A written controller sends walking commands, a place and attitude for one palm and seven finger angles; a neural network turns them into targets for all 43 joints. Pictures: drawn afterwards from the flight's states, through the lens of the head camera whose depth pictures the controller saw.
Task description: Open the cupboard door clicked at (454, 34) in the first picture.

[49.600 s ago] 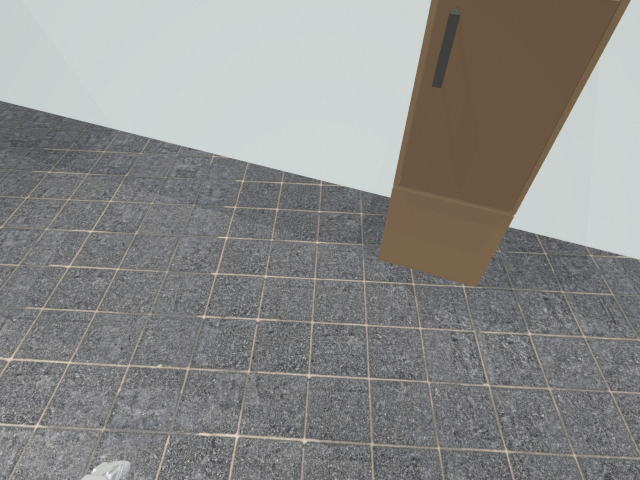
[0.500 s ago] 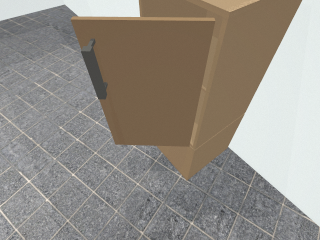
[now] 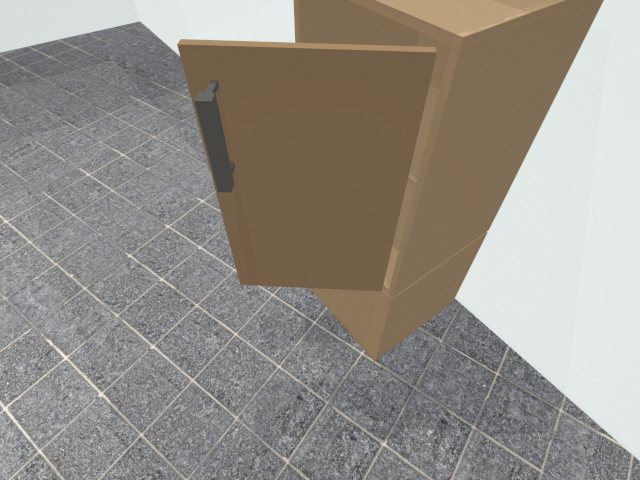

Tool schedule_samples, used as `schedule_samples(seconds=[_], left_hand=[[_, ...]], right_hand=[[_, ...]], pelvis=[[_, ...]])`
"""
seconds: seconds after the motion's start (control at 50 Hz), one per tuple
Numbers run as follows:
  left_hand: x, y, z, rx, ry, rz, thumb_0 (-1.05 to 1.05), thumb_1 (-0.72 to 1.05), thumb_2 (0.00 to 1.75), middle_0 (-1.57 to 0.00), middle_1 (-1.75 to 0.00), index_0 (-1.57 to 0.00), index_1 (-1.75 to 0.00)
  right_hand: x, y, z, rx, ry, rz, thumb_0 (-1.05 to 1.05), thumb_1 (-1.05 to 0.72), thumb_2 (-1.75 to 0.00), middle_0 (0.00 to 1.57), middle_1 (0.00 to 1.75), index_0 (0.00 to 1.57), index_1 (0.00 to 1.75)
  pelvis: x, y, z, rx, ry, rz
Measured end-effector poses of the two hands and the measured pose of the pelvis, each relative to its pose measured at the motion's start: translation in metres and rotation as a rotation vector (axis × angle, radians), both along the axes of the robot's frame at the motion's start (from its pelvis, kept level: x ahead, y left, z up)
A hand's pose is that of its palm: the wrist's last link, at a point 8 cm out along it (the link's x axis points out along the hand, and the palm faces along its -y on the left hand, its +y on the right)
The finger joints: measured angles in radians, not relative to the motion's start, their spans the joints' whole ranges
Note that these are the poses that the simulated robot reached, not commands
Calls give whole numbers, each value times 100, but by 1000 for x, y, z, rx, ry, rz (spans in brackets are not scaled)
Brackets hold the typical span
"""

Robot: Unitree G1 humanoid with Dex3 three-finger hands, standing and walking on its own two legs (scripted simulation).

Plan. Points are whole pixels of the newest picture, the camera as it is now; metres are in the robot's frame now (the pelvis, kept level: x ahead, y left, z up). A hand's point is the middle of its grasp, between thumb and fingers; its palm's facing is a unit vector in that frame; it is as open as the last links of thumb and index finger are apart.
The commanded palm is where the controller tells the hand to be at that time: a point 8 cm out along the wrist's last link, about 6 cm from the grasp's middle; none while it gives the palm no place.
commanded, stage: come to a stop and stand still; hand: left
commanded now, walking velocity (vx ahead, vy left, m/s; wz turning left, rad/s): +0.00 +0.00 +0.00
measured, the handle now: (219, 138) +0.58 +0.20 +0.11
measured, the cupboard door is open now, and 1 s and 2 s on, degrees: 50 50 50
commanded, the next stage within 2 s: look again from close up in 0.38 s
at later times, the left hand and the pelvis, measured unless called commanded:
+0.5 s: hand out of the picture -0.04 +0.14 -0.18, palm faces +0.05 -0.99 -0.15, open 7.3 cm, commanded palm none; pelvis -0.01 -0.02 +0.00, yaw +1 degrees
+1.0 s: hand out of the picture -0.01 +0.18 -0.18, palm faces +0.06 -0.98 -0.17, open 7.3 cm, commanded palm none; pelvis -0.02 +0.01 +0.00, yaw +2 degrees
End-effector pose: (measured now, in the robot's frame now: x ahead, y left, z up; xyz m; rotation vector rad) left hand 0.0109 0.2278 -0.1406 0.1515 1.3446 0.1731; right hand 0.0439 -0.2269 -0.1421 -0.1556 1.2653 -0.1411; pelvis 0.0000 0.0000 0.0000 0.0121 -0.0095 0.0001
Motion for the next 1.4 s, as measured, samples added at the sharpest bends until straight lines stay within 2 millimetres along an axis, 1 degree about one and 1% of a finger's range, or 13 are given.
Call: schedule_samples(seconds=[0.12, 0.24, 0.36, 0.46, 0.5, 0.56, 0.66, 0.76, 0.86, 0.98, 1.14, 1.28, 1.4], left_hand=[[-27, -10, -1, -17, 35, 15, 1, 91, 90, -20, -30, -20, -30], [-44, -23, -3, -41, 65, 25, 1, 91, 90, -20, -30, -20, -30], [-53, -33, -5, -58, 84, 29, 1, 91, 90, -20, -30, -20, -30], [-53, -38, -6, -65, 87, 32, 1, 91, 90, -20, -30, -20, -30], [-52, -39, -6, -60, 83, 27, 1, 91, 90, -20, -30, -20, -30], [-51, -38, -6, -49, 69, 6, 1, 91, 90, -20, -30, -20, -30], [-42, -27, -7, -35, 26, 10, 1, 91, 90, -20, -30, -20, -30], [-31, -14, -9, -24, -22, 9, 1, 92, 90, -20, -30, -20, -30], [-27, -4, -8, -24, -41, 8, 1, 92, 90, -20, -30, -20, -30], [-32, 1, -9, -31, -29, 13, 1, 91, 90, -20, -30, -20, -30], [-47, 2, -11, -50, 16, 23, 1, 91, 90, -20, -30, -20, -30], [-59, -3, -15, -67, 68, 45, 1, 91, 90, -20, -30, -20, -30], [-59, -13, -13, -71, 109, 65, 1, 91, 90, -20, -30, -20, -30]], right_hand=[[-24, -5, 1, 3, 48, 9, 0, -93, -90, 20, 29, 20, 30], [-53, -4, 1, 16, 119, 2, 0, -92, -90, 20, 29, 20, 30], [-74, 2, 0, 34, 171, -13, 0, -91, -90, 20, 29, 20, 30], [-81, 7, -1, 47, 189, -22, 0, -91, -90, 20, 29, 20, 30], [-81, 8, -2, 53, 188, -19, 0, -91, -90, 20, 29, 20, 30], [-74, 9, -7, 56, 151, -16, 0, -91, -90, 20, 29, 20, 30], [-64, 10, -9, 42, 92, -16, 1, -92, -90, 20, 29, 20, 30], [-56, 9, -5, 22, 60, -8, 2, -93, -90, 20, 29, 20, 30], [-53, 9, 0, 4, 48, 2, 1, -92, -90, 20, 29, 20, 30], [-50, 11, 4, -9, 48, 14, 1, -92, -90, 20, 29, 20, 30], [-47, 14, 6, -15, 57, 23, 1, -92, -90, 20, 29, 20, 30], [-43, 18, 2, -3, 78, 11, 0, -91, -90, 20, 29, 20, 30], [-33, 15, -2, 8, 99, 1, 1, -91, -90, 20, 29, 20, 30]], pelvis=[[-7, -6, 2, 0, -9, 5], [-12, -11, 3, -2, -8, 9], [-12, -14, 4, -3, -8, 9], [-11, -16, 4, -4, -7, 10], [-11, -16, 3, -11, -5, 11], [-15, -12, 0, -24, -10, 14], [-15, -6, -3, -18, -26, 25], [-16, -1, -4, -14, -27, 26], [-18, 3, -3, -15, -20, 26], [-20, 8, -1, -18, -17, 28], [-18, 12, -1, -19, -14, 28], [-4, 12, -3, -14, -8, 27], [14, 6, -5, -14, 3, 22]])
